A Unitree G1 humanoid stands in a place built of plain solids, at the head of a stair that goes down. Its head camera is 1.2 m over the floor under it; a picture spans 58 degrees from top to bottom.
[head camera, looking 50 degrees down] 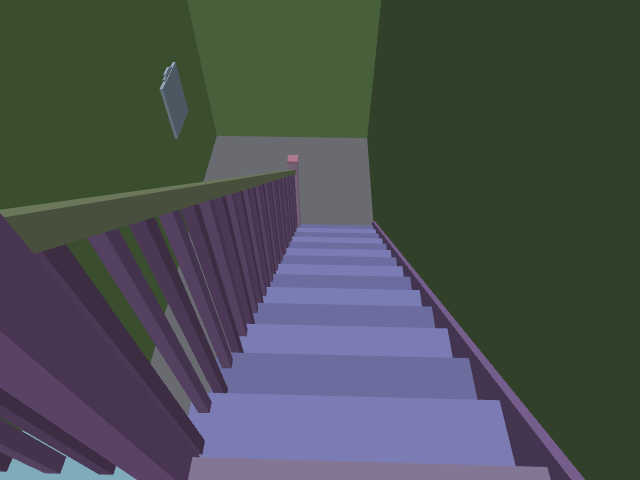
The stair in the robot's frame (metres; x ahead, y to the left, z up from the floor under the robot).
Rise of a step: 0.20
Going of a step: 0.24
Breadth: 0.99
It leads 1 degrees to the right of straight ahead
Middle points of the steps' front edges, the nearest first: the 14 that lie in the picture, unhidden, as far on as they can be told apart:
0.27 -0.12 0.00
0.51 -0.08 -0.20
0.75 -0.09 -0.40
0.99 -0.09 -0.60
1.22 -0.10 -0.80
1.46 -0.11 -1.00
1.70 -0.11 -1.19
1.93 -0.12 -1.39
2.17 -0.13 -1.59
2.41 -0.13 -1.79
2.65 -0.14 -1.99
2.88 -0.14 -2.19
3.12 -0.15 -2.39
3.36 -0.16 -2.59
